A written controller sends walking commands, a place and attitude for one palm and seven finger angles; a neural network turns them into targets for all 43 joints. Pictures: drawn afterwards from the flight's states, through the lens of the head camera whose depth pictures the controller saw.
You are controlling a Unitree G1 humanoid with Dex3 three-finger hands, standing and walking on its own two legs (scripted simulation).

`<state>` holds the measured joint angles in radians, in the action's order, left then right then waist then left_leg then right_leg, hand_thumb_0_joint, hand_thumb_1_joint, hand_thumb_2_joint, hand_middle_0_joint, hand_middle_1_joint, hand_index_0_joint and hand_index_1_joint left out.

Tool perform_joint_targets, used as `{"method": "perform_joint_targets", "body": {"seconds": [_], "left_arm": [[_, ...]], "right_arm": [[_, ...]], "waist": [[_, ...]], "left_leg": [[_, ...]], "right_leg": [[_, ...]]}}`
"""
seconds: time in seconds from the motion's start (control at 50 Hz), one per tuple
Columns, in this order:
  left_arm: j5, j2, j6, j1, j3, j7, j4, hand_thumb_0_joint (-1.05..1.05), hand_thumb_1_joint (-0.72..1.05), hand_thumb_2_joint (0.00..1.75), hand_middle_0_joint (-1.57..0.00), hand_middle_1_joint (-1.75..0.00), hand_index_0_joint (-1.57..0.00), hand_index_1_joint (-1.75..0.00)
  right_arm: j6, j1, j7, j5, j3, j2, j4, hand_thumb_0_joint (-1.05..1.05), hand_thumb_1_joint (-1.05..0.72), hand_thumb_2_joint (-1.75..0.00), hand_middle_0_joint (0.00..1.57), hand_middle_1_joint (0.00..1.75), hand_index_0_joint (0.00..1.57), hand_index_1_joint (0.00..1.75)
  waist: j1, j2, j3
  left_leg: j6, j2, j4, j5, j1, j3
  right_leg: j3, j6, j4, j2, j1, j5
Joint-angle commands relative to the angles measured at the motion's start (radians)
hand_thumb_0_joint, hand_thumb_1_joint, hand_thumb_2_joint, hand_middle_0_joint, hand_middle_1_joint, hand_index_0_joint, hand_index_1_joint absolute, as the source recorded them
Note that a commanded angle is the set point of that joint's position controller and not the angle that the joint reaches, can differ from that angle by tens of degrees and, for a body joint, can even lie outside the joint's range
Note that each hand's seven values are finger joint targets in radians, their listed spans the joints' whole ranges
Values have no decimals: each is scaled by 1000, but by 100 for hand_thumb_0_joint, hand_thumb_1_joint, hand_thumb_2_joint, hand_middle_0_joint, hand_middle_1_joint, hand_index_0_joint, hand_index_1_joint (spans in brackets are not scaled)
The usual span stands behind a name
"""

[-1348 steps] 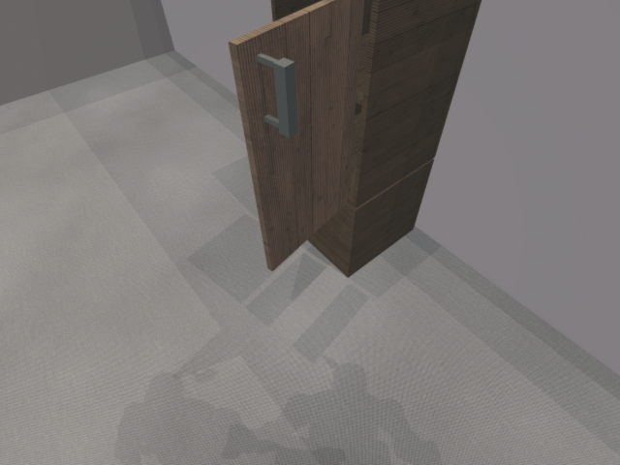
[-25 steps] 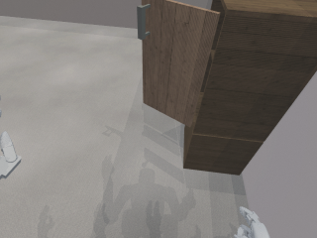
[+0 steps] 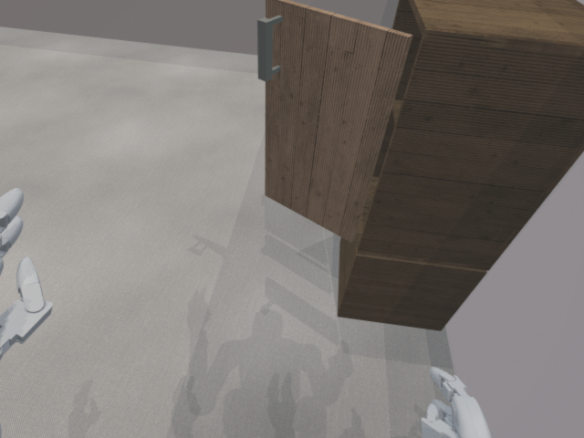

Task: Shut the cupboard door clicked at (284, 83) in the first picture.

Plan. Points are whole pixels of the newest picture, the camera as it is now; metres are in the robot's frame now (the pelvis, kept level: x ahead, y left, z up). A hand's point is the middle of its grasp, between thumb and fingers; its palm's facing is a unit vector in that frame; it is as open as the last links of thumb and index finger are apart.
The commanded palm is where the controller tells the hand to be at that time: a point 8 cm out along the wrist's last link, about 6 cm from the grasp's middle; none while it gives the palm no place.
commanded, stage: let the arm hang, fingers relaxed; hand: left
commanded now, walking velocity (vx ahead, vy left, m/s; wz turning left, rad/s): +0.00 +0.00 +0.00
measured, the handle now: (271, 48) +0.88 +0.08 +0.16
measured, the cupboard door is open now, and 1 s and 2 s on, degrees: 61 61 61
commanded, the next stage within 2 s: look to check the result in 1.10 s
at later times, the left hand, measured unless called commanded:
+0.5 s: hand out of the picture -0.13 +0.19 -0.17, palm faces +0.08 -0.98 -0.16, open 7.3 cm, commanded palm none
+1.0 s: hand out of the picture -0.07 +0.17 -0.17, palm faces +0.05 -0.99 -0.16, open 7.4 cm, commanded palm none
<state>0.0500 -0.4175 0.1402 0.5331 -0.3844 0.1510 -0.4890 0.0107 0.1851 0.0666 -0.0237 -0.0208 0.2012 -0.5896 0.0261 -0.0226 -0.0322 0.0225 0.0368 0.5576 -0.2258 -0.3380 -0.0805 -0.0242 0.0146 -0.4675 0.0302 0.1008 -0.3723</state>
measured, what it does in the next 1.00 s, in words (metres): stands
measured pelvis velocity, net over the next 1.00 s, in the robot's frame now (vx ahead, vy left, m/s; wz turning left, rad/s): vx -0.04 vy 0.01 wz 0.02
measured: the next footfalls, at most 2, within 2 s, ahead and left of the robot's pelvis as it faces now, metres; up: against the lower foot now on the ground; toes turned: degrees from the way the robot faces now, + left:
none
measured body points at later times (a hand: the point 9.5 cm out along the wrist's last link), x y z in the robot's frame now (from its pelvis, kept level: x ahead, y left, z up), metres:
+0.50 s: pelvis -0.04 +0.02 +0.00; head -0.02 +0.04 +0.45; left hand -0.13 +0.24 -0.16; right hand -0.04 -0.22 -0.14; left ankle +0.04 +0.10 -0.73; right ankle -0.08 -0.11 -0.73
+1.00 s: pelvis -0.04 +0.01 +0.01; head -0.05 +0.01 +0.46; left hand -0.07 +0.22 -0.16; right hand -0.06 -0.21 -0.16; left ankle +0.04 +0.10 -0.73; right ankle -0.08 -0.11 -0.73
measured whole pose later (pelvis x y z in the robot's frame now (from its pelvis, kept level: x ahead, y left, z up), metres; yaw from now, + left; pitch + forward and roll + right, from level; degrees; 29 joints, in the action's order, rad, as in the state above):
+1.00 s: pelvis -0.04 +0.01 +0.01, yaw +1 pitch -2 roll +0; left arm -0.02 -0.11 0.00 0.35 -0.01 0.04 1.15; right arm -0.04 0.32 0.02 0.02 0.01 0.14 -1.13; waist 0.02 0.01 0.00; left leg 0.05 -0.01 0.40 -0.08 -0.29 -0.07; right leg -0.05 0.00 -0.44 -0.01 0.10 -0.30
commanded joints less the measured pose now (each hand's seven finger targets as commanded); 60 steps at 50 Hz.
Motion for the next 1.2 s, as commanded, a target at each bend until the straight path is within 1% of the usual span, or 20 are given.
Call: {"method": "perform_joint_targets", "body": {"seconds": [0.0,0.02,0.04,0.08,0.12,0.14,0.18,0.22,0.24,0.3,0.36,0.4,0.48,0.58,0.62,0.68,0.72,0.8,1.0,1.18], "left_arm": [[-61,-4,-142,-108,271,-128,587,0,90,90,-20,-30,-20,-30],[-67,19,-155,-109,277,-136,594,0,90,90,-20,-30,-20,-30],[-65,27,-151,-132,287,-143,639,0,90,90,-20,-30,-20,-30],[-72,9,-147,-187,301,-152,742,0,90,90,-20,-30,-20,-30],[-75,-10,-141,-231,312,-153,858,0,90,90,-20,-30,-20,-30],[-72,-1,-142,-241,319,-150,916,0,90,90,-20,-30,-20,-30],[-68,22,-146,-253,336,-142,1039,0,90,90,-20,-30,-20,-30],[-63,31,-152,-252,351,-134,1137,0,90,90,-20,-30,-20,-30],[-62,48,-153,-242,354,-132,1183,0,90,90,-20,-30,-20,-30],[-59,69,-153,-179,355,-131,1319,0,90,90,-20,-30,-20,-30],[-59,101,-149,-118,355,-129,1432,0,90,90,-20,-30,-20,-30],[-59,123,-147,-86,361,-129,1492,0,90,90,-20,-30,-20,-30],[-62,156,-140,-62,369,-124,1579,0,90,90,-20,-30,-20,-30],[-66,183,-139,-33,374,-116,1638,0,90,90,-20,-30,-20,-30],[-68,180,-139,-22,374,-113,1650,0,90,90,-20,-30,-20,-30],[-67,197,-138,-18,373,-111,1657,0,90,90,-20,-30,-20,-30],[-68,189,-140,-18,372,-110,1657,0,90,90,-20,-30,-20,-30],[-69,201,-142,-27,368,-109,1657,0,90,90,-20,-30,-20,-30],[-63,206,-133,-65,365,-109,1641,0,90,90,-20,-30,-20,-30],[-58,221,-128,-86,367,-105,1646,0,90,90,-20,-30,-20,-30]], "right_arm": [[80,-57,-78,10,93,276,-46,0,-90,-90,20,30,20,30],[74,-38,-75,18,89,260,-51,0,-90,-90,20,30,20,30],[58,-31,-73,21,74,256,-53,0,-90,-90,20,30,20,30],[40,-53,-72,33,59,265,-54,0,-90,-90,20,30,20,30],[31,-61,-68,43,53,263,-73,0,-90,-90,20,30,20,30],[24,-49,-68,43,49,250,-86,0,-90,-90,20,30,20,30],[7,-20,-67,48,42,219,-130,0,-90,-90,20,30,20,30],[-9,6,-67,50,35,206,-169,0,-90,-90,20,30,20,30],[-12,11,-66,51,34,191,-195,0,-90,-90,20,30,20,30],[-20,32,-57,48,33,164,-262,0,-90,-90,20,30,20,30],[-25,65,-46,42,39,135,-316,0,-90,-90,20,30,20,30],[-27,87,-40,40,42,126,-350,0,-90,-90,20,30,20,30],[-28,136,-31,35,51,113,-408,0,-90,-90,20,30,20,30],[-36,162,-29,35,56,97,-455,0,-90,-90,20,30,20,30],[-38,170,-32,34,58,91,-469,0,-90,-90,20,30,20,30],[-38,170,-32,37,56,69,-486,0,-90,-90,20,30,20,30],[-38,176,-34,37,56,69,-495,0,-90,-90,20,30,20,30],[-36,171,-33,40,54,51,-506,0,-90,-90,20,30,20,30],[-27,190,-32,40,48,16,-515,0,-90,-90,20,30,20,30],[-21,200,-26,38,42,7,-526,0,-90,-90,20,30,20,30]], "waist": [[-4,141,-61],[-7,134,-32],[-19,137,-25],[-31,41,21],[-34,-92,24],[-27,-130,14],[-14,-143,8],[-6,-59,5],[-6,19,4],[-20,181,14],[-25,230,26],[-24,221,38],[-13,101,68],[-8,-7,147],[-9,-31,138],[-8,-37,151],[-8,-17,148],[-15,21,199],[-12,32,165],[-10,36,153]], "left_leg": [[8,105,32,311,107,111],[16,120,8,267,87,126],[37,142,-41,174,10,172],[57,133,-121,55,-80,234],[44,106,-114,81,-66,225],[36,89,-103,89,-31,211],[26,61,-84,101,45,188],[19,51,-99,102,98,182],[19,53,-125,85,103,185],[22,57,-210,-40,82,211],[24,62,-247,-94,89,218],[23,63,-271,-142,104,222],[26,72,-278,-128,145,222],[23,72,-290,-154,135,204],[22,66,-281,-140,139,191],[19,61,-272,-120,154,176],[18,61,-273,-124,150,175],[19,62,-302,-157,104,180],[8,42,-246,-38,135,145],[11,53,-212,63,158,138]], "right_leg": [[34,11,-42,-144,204,268],[17,2,-40,-125,222,163],[4,-1,-63,-105,207,42],[3,3,-72,-81,154,3],[35,18,-7,-99,120,38],[53,27,18,-118,127,33],[81,42,56,-141,156,26],[78,44,70,-141,166,10],[76,38,71,-132,152,7],[60,33,74,-108,103,7],[48,38,103,-103,80,32],[41,39,117,-98,89,30],[44,37,149,-99,120,32],[53,36,174,-100,183,-42],[56,37,180,-103,190,-63],[65,36,181,-105,225,-86],[62,34,176,-104,224,-87],[64,31,166,-100,228,-83],[75,39,185,-120,206,-27],[74,38,190,-123,162,66]]}}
